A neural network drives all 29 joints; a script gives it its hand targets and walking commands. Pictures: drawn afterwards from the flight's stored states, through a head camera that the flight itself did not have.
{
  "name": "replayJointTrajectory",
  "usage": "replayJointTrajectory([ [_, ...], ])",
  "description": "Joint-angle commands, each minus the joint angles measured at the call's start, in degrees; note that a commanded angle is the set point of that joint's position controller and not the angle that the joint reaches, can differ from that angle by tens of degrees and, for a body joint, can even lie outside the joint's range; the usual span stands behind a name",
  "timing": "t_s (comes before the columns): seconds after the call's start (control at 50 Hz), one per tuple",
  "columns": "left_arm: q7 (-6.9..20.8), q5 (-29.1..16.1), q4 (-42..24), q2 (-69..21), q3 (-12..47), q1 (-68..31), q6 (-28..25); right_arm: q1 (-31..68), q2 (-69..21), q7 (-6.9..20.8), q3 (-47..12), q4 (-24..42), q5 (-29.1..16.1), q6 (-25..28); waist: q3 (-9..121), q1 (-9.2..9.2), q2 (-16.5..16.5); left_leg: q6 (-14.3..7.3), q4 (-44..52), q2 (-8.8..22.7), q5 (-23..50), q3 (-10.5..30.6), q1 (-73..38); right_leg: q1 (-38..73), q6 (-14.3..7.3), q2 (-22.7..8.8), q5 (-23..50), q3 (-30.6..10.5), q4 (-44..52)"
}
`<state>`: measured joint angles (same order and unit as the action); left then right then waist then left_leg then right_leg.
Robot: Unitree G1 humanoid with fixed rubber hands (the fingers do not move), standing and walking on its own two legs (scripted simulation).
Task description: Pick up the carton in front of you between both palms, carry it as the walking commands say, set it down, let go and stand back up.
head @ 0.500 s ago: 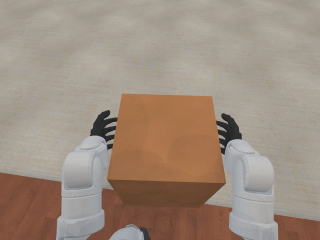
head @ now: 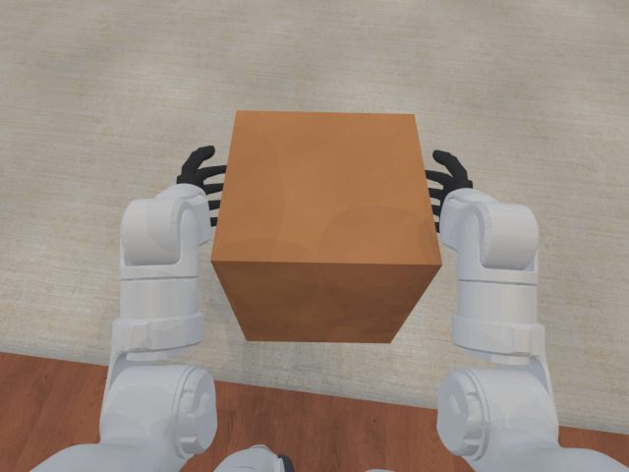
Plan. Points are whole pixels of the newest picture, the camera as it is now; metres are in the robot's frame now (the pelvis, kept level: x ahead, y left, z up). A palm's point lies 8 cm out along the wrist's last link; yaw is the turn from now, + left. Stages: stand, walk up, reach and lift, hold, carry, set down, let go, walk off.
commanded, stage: carry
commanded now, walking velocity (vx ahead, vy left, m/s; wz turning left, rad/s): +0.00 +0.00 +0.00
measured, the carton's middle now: (321, 239) +0.38 +0.00 +0.04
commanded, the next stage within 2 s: none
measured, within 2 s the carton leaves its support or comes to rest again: neither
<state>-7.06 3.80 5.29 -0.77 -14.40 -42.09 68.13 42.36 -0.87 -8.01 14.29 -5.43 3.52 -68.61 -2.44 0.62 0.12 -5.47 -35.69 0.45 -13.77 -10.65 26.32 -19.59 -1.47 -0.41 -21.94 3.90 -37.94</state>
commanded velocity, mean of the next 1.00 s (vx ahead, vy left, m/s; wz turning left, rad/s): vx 0.00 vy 0.00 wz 0.00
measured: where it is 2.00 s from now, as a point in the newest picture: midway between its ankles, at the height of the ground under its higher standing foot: outside the picture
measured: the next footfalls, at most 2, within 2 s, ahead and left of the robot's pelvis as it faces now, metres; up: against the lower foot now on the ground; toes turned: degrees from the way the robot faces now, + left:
none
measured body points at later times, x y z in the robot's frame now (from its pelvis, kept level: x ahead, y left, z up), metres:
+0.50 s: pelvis +0.00 -0.01 +0.00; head +0.01 -0.01 +0.45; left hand +0.37 +0.13 +0.12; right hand +0.36 -0.17 +0.12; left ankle +0.04 +0.07 -0.72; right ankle -0.05 -0.10 -0.72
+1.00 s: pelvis -0.02 -0.01 +0.01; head -0.03 -0.01 +0.46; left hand +0.35 +0.13 +0.13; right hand +0.34 -0.17 +0.13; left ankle +0.04 +0.07 -0.72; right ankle -0.05 -0.10 -0.72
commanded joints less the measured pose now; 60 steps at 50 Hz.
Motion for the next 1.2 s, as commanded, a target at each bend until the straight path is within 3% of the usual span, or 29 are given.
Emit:
replayJointTrajectory([
  [0.0,13.22,-24.71,-6.16,-63.96,39.33,-39.04,0.25,37.32,-62.18,13.42,-38.1,5.16,-22.6,0.23,36.73,-0.48,0.42,-2.34,-1.94,8.5,43.38,7.62,-21.63,10.35,-1.25,-6.31,37.79,-5.01,0.07],
  [0.26,14.02,-25.0,-4.49,-62.6,39.65,-37.47,0.27,36.44,-61.46,13.99,-39.29,4.17,-23.36,0.53,34.78,-0.03,1.35,-0.38,0.1,8.12,30.25,7.28,-19.05,14.83,-1.87,-8.41,40.32,-5.6,2.77],
  [0.32,14.1,-24.86,-4.21,-62.71,39.19,-38.33,0.11,38.04,-62.03,14.25,-39.32,4.28,-24.09,0.63,33.25,-0.25,1.66,0.15,1.53,8.05,22.95,7.5,-18.25,13.96,-2.33,-8.72,35.65,-5.88,4.12],
  [0.42,13.9,-24.29,-2.82,-62.2,38.05,-38.39,0.12,39.15,-62.42,14.65,-38.66,2.97,-24.9,0.5,29.99,-0.43,0.65,0.62,4.67,8.68,18.05,8.67,-18.44,11.58,-2.31,-7.79,23.52,-5.85,7.43],
  [0.54,13.92,-23.46,0.87,-62.0,35.91,-37.77,0.18,38.62,-62.42,15.02,-36.24,-0.82,-24.51,0.41,27.37,-0.55,0.36,1.15,6.76,8.86,14.56,8.98,-18.46,9.95,-2.26,-7.48,18.31,-5.99,9.82],
  [0.78,13.89,-23.94,3.53,-63.18,33.46,-39.87,0.08,39.95,-62.91,14.64,-32.77,-3.58,-23.76,0.49,25.94,-0.64,0.09,1.41,8.06,9.03,12.83,9.07,-18.57,8.12,-2.22,-7.27,15.46,-6.17,11.44],
  [1.18,13.44,-24.65,1.69,-63.71,34.01,-40.4,0.61,40.67,-63.26,14.44,-33.41,-1.68,-24.37,-0.07,28.67,-0.58,-0.17,1.11,7.15,9.26,16.23,9.08,-18.63,8.94,-2.33,-7.03,17.77,-6.01,9.83],
])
